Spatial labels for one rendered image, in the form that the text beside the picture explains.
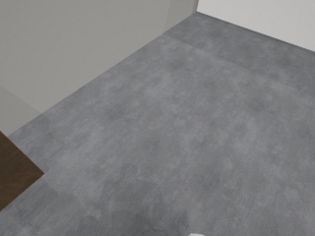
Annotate cabinet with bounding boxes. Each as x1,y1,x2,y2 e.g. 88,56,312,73
0,131,44,211

